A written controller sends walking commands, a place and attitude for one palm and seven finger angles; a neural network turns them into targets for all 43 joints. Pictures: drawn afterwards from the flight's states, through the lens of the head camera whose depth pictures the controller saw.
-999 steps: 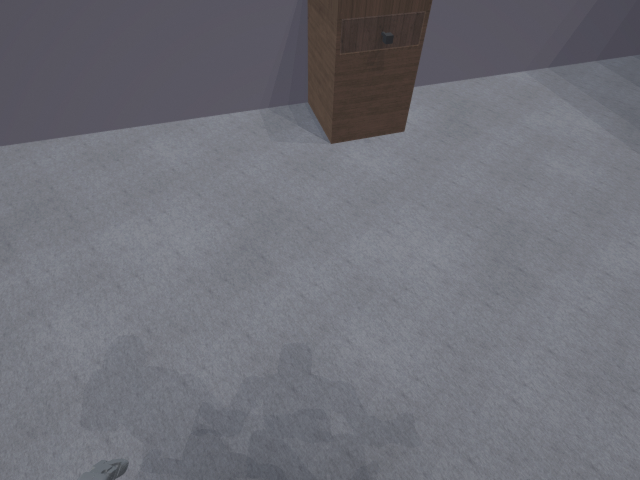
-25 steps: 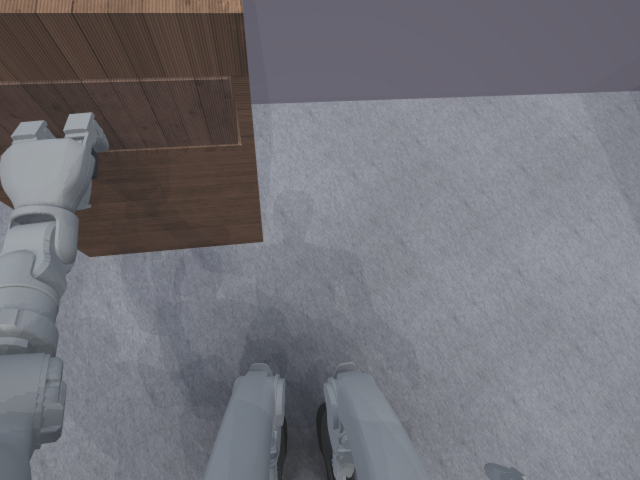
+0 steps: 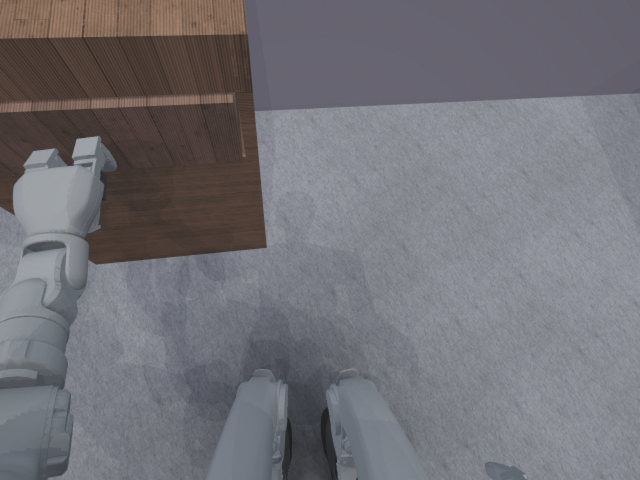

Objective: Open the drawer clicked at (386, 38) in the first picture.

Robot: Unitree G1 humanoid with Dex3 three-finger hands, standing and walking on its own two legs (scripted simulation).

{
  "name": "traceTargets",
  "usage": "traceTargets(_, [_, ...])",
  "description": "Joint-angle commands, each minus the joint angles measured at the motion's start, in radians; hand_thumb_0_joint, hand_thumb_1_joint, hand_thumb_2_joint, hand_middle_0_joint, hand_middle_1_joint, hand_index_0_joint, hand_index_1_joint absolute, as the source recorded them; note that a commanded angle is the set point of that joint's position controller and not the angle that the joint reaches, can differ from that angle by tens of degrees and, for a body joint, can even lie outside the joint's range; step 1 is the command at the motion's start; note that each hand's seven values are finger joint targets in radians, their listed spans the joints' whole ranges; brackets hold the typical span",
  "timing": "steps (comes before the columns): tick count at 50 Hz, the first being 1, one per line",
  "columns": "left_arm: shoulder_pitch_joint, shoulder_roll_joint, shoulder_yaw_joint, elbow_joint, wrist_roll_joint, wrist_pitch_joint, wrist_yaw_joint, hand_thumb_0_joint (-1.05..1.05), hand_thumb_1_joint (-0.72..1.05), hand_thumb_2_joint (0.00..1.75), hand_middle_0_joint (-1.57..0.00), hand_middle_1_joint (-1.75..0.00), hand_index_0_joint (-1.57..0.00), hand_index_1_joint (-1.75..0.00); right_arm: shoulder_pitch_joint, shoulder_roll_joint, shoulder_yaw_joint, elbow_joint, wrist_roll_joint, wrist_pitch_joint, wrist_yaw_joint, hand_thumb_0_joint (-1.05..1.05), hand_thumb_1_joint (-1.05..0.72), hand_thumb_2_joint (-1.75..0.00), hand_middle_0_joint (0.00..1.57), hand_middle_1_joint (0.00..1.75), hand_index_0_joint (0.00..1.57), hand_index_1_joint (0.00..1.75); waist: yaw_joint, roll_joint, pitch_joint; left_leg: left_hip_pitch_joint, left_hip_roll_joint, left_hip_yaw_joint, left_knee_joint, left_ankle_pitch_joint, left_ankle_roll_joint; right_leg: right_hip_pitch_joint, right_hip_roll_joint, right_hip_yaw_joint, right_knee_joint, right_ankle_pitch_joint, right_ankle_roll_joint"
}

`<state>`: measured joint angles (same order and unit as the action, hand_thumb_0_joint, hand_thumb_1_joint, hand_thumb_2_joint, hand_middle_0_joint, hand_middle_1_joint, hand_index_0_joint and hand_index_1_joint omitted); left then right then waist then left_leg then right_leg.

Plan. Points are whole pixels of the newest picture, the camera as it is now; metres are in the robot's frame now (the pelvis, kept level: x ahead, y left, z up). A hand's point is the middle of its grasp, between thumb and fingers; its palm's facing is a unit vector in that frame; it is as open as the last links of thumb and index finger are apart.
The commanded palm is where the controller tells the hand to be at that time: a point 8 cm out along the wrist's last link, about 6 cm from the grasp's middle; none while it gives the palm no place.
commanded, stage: pull the drawer open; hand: left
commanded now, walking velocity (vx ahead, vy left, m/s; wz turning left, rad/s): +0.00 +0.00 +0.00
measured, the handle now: (87, 170) +0.49 +0.31 -0.06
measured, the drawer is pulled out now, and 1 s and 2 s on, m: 0.01 0.07 0.13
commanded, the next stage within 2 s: none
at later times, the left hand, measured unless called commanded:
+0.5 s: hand (85, 237) +0.40 +0.31 -0.08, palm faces -0.06 -0.09 -0.99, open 7.1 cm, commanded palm +0.37 +0.28 -0.02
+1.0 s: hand (83, 262) +0.37 +0.30 -0.08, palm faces -0.06 -0.08 -0.99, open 7.1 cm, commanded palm +0.34 +0.28 -0.02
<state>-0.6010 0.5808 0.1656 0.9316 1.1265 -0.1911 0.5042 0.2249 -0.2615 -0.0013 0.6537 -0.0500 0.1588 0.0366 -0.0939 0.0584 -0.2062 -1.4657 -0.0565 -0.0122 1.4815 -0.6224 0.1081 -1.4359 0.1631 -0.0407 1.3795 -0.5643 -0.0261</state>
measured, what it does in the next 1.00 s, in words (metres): stands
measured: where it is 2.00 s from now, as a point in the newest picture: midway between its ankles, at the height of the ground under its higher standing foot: (306, 475)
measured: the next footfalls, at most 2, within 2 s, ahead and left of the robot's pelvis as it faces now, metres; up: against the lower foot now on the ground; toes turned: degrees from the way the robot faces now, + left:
none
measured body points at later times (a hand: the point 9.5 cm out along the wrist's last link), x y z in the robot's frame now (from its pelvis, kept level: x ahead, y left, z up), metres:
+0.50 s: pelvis +0.02 +0.01 +0.02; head +0.20 +0.04 +0.43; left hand +0.40 +0.31 -0.02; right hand +0.12 -0.26 -0.11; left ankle +0.01 +0.05 -0.57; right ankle +0.03 -0.10 -0.57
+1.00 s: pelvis +0.01 +0.01 +0.02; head +0.18 +0.04 +0.43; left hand +0.37 +0.30 -0.02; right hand +0.12 -0.25 -0.11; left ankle +0.01 +0.05 -0.57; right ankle +0.03 -0.10 -0.57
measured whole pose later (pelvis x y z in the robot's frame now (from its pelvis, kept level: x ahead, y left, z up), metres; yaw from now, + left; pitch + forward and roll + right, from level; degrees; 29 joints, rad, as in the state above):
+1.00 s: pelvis +0.01 +0.01 +0.02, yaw -2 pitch +32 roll -6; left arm -0.28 0.45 0.14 0.70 1.12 -0.14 0.59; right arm 0.16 -0.26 -0.03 0.63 -0.04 0.19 0.05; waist -0.03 0.05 -0.21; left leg -1.34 -0.04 0.04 1.41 -0.63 0.13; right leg -1.32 0.12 -0.06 1.32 -0.57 -0.03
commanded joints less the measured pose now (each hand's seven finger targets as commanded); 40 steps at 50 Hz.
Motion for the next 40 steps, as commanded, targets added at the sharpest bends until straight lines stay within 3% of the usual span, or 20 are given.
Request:
traceTargets(1, [-0.100,0.236,0.054,-0.189,0.008,-0.034,0.069,0.00,0.90,0.90,-0.40,-1.35,-0.40,-1.35,0.139,-0.186,-0.075,-0.043,-0.014,-0.002,-0.008,0.00,-0.90,-0.90,0.20,0.30,0.20,0.30,0.059,0.115,-0.573,0.615,0.098,-0.156,-0.191,0.643,-0.103,0.211,-0.067,0.011,-0.080,0.373,-0.035])
traceTargets(3, [-0.078,0.244,0.069,-0.197,0.017,-0.037,0.085,0.00,0.90,0.90,-0.40,-1.35,-0.40,-1.35,0.142,-0.187,-0.078,-0.039,-0.017,0.003,-0.006,0.00,-0.90,-0.90,0.20,0.30,0.20,0.30,0.068,0.114,-0.580,0.629,0.099,-0.156,-0.190,0.676,-0.108,0.217,-0.067,0.011,-0.075,0.389,-0.034])
traceTargets(5, [-0.048,0.210,0.055,-0.214,0.019,-0.032,0.098,0.00,0.90,0.90,-0.40,-1.35,-0.40,-1.35,0.136,-0.187,-0.080,-0.045,-0.017,0.011,0.000,0.00,-0.90,-0.90,0.20,0.30,0.20,0.30,0.074,0.127,-0.578,0.659,0.103,-0.166,-0.198,0.711,-0.114,0.209,-0.070,0.009,-0.077,0.388,-0.034])
traceTargets(6, [-0.055,0.189,0.044,-0.216,0.018,-0.027,0.101,0.00,0.90,0.90,-0.40,-1.35,-0.40,-1.35,0.132,-0.187,-0.083,-0.044,-0.018,0.013,0.002,0.00,-0.90,-0.90,0.20,0.30,0.20,0.30,0.063,0.124,-0.569,0.679,0.110,-0.179,-0.201,0.728,-0.117,0.185,-0.073,0.005,-0.078,0.382,-0.032])
traceTargets(8, [-0.034,0.182,0.042,-0.223,0.016,-0.017,0.106,0.00,0.90,0.90,-0.40,-1.35,-0.40,-1.35,0.130,-0.189,-0.085,-0.046,-0.016,0.019,0.005,0.00,-0.90,-0.90,0.20,0.30,0.20,0.30,0.072,0.123,-0.564,0.698,0.112,-0.183,-0.209,0.748,-0.120,0.188,-0.074,0.000,-0.083,0.378,-0.030])
traceTargets(10, [-0.007,0.175,0.042,-0.243,0.010,-0.010,0.106,0.00,0.90,0.90,-0.40,-1.35,-0.40,-1.35,0.129,-0.188,-0.088,-0.048,-0.015,0.022,0.005,0.00,-0.90,-0.90,0.20,0.30,0.20,0.30,0.074,0.112,-0.584,0.713,0.112,-0.180,-0.210,0.769,-0.119,0.211,-0.075,0.001,-0.088,0.400,-0.028])
traceTargets(11, [0.007,0.184,0.053,-0.272,0.005,-0.009,0.103,0.00,0.90,0.90,-0.40,-1.35,-0.40,-1.35,0.123,-0.188,-0.089,-0.054,-0.015,0.023,0.005,0.00,-0.90,-0.90,0.20,0.30,0.20,0.30,0.082,0.136,-0.596,0.736,0.116,-0.183,-0.218,0.804,-0.123,0.215,-0.078,0.002,-0.087,0.410,-0.029])
traceTargets(15, [0.087,0.159,0.047,-0.291,-0.006,0.003,0.103,0.00,0.90,0.90,-0.40,-1.35,-0.40,-1.35,0.108,-0.185,-0.088,-0.065,-0.010,0.027,0.005,0.00,-0.90,-0.90,0.20,0.30,0.20,0.30,0.094,0.118,-0.581,0.730,0.113,-0.173,-0.229,0.788,-0.118,0.251,-0.077,0.001,-0.103,0.415,-0.028])
traceTargets(20, [0.101,0.124,0.025,-0.293,0.000,0.004,0.112,0.00,0.90,0.90,-0.40,-1.35,-0.40,-1.35,0.088,-0.184,-0.088,-0.068,-0.010,0.024,0.001,0.00,-0.90,-0.90,0.20,0.30,0.20,0.30,0.080,0.098,-0.541,0.712,0.115,-0.178,-0.234,0.748,-0.116,0.233,-0.081,-0.001,-0.109,0.391,-0.024])
traceTargets(21, [0.095,0.143,0.043,-0.303,0.002,0.002,0.113,0.00,0.90,0.90,-0.40,-1.35,-0.40,-1.35,0.088,-0.186,-0.090,-0.066,-0.011,0.022,0.000,0.00,-0.90,-0.90,0.20,0.30,0.20,0.30,0.084,0.106,-0.536,0.721,0.119,-0.184,-0.238,0.771,-0.118,0.227,-0.085,0.001,-0.105,0.393,-0.026])
traceTargets(23, [0.135,0.138,0.046,-0.318,0.005,0.001,0.121,0.00,0.90,0.90,-0.40,-1.35,-0.40,-1.35,0.083,-0.185,-0.090,-0.072,-0.011,0.023,0.001,0.00,-0.90,-0.90,0.20,0.30,0.20,0.30,0.099,0.119,-0.551,0.740,0.117,-0.179,-0.240,0.805,-0.122,0.237,-0.084,0.001,-0.103,0.404,-0.027])
traceTargets(27, [0.178,0.118,0.043,-0.357,0.001,0.008,0.130,0.00,0.90,0.90,-0.40,-1.35,-0.40,-1.35,0.072,-0.187,-0.093,-0.080,-0.011,0.028,0.003,0.00,-0.90,-0.90,0.20,0.30,0.20,0.30,0.103,0.124,-0.562,0.769,0.124,-0.188,-0.245,0.839,-0.126,0.233,-0.088,0.001,-0.102,0.410,-0.025])
traceTargets(28, [0.196,0.113,0.045,-0.351,-0.002,0.012,0.132,0.00,0.90,0.90,-0.40,-1.35,-0.40,-1.35,0.073,-0.186,-0.093,-0.082,-0.011,0.028,0.003,0.00,-0.90,-0.90,0.20,0.30,0.20,0.30,0.101,0.094,-0.551,0.751,0.121,-0.188,-0.246,0.822,-0.124,0.248,-0.087,0.000,-0.107,0.409,-0.024])
traceTargets(31, [0.189,0.110,0.044,-0.343,-0.002,0.018,0.134,0.00,0.90,0.90,-0.40,-1.35,-0.40,-1.35,0.066,-0.185,-0.092,-0.079,-0.010,0.024,0.002,0.00,-0.90,-0.90,0.20,0.30,0.20,0.30,0.093,0.087,-0.528,0.719,0.119,-0.186,-0.247,0.769,-0.119,0.245,-0.087,0.001,-0.108,0.396,-0.026])
traceTargets(34, [0.227,0.127,0.061,-0.348,0.002,0.017,0.139,0.00,0.90,0.90,-0.40,-1.35,-0.40,-1.35,0.059,-0.186,-0.091,-0.083,-0.009,0.023,0.000,0.00,-0.90,-0.90,0.20,0.30,0.20,0.30,0.109,0.090,-0.537,0.711,0.114,-0.178,-0.248,0.750,-0.121,0.257,-0.085,0.004,-0.104,0.388,-0.027])
traceTargets(40, [0.245,0.088,0.033,-0.378,-0.003,0.032,0.142,0.00,0.90,0.90,-0.40,-1.35,-0.40,-1.35,0.049,-0.184,-0.093,-0.089,-0.004,0.022,0.001,0.00,-0.90,-0.90,0.20,0.30,0.20,0.30,0.107,0.100,-0.525,0.728,0.118,-0.186,-0.258,0.751,-0.126,0.239,-0.087,0.003,-0.109,0.366,-0.027])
